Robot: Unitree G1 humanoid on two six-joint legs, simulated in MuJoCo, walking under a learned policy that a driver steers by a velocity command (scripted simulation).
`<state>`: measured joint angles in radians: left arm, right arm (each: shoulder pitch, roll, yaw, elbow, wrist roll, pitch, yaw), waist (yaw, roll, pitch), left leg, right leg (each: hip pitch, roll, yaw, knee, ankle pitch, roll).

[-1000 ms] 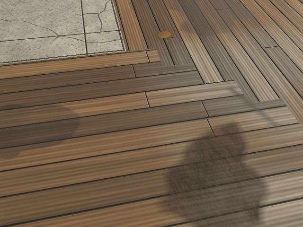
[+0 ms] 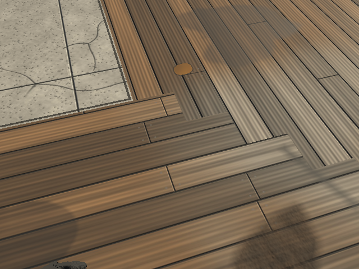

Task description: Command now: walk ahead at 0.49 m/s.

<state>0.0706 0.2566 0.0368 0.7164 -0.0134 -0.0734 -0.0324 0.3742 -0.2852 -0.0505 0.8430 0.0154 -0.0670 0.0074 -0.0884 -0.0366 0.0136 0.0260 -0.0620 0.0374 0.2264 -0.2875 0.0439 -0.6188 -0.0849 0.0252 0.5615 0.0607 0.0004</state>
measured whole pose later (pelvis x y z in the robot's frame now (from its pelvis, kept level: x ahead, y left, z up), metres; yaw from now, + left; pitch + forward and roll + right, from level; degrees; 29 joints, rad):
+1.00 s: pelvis +0.56 +0.07 +0.00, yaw +25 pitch +2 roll +0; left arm 0.03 0.29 0.05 0.71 0.00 -0.10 -0.01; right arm 0.34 -0.29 -0.07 0.72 0.02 -0.04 -0.01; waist -0.07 -0.04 0.03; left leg -0.12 -0.12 -0.15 0.36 -0.26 0.09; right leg -0.64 -0.06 0.10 0.59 0.05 0.06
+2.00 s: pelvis +0.90 +0.22 -0.01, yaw +29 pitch -1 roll +0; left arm 0.24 0.24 0.03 0.93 0.02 0.00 0.03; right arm 0.16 -0.22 -0.03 0.85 -0.02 0.00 -0.01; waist 0.00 0.01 0.01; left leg -0.31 -0.03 0.00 0.50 -0.18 0.02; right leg -0.23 -0.04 0.02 0.55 -0.31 0.04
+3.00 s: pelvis +0.93 +0.22 +0.00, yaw +30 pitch -1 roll +0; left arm 0.31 0.19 0.00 1.09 0.00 -0.01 0.04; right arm 0.16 -0.21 -0.03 1.14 0.00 0.02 -0.04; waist 0.00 0.00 0.04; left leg -0.26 0.00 -0.03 0.49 -0.21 -0.01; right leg -0.14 -0.01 -0.01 0.48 -0.32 0.01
